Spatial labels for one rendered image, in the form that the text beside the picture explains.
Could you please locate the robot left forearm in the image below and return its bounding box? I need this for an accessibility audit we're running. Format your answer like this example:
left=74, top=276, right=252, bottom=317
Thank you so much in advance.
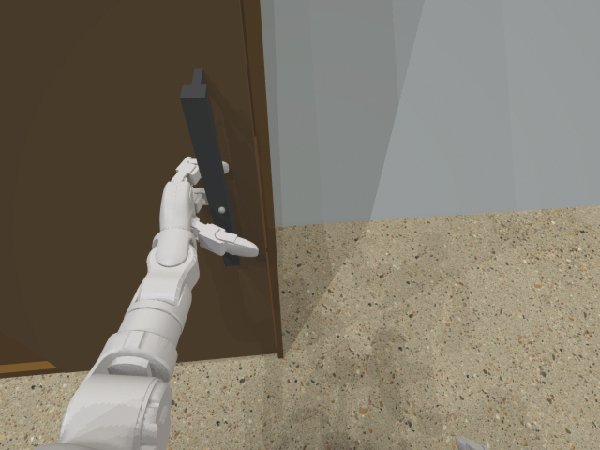
left=59, top=228, right=200, bottom=443

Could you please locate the wardrobe door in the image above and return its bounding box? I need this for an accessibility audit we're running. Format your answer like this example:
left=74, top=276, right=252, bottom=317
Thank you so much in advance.
left=0, top=0, right=277, bottom=373
left=0, top=331, right=46, bottom=365

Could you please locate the left robot upper arm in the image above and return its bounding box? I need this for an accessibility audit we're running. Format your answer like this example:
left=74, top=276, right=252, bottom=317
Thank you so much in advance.
left=33, top=374, right=172, bottom=450

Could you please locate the handle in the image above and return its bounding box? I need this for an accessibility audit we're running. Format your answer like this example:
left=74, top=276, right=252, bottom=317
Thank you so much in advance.
left=180, top=68, right=240, bottom=266

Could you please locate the left robot hand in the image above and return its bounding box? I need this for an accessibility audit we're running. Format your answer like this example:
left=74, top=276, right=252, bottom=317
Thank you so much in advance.
left=159, top=157, right=259, bottom=257

